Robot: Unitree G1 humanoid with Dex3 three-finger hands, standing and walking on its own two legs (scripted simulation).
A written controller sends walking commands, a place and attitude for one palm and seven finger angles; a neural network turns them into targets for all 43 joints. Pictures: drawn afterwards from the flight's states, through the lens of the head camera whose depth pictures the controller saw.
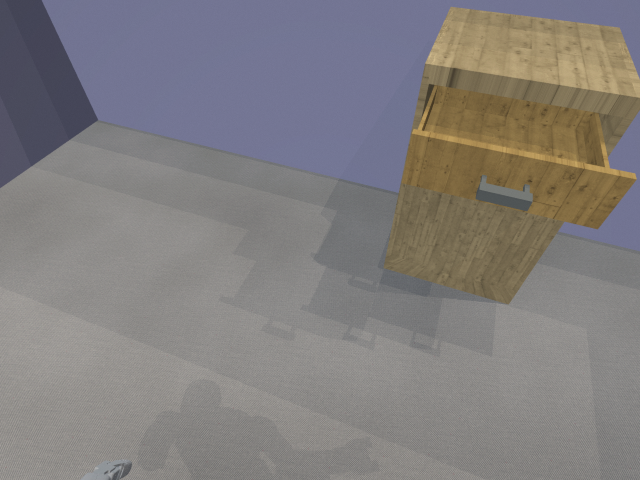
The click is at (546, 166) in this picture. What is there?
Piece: drawer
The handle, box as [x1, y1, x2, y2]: [476, 175, 532, 210]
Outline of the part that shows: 482,175 476,192 477,199 527,210 532,201 532,194 529,192 529,185 525,184 523,190 519,191 488,184 485,182 486,176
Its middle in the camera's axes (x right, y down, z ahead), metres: +0.39 -0.10 +0.83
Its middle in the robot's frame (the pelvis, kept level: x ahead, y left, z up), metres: +0.70 -0.36 -0.06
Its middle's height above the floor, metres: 0.71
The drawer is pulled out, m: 0.23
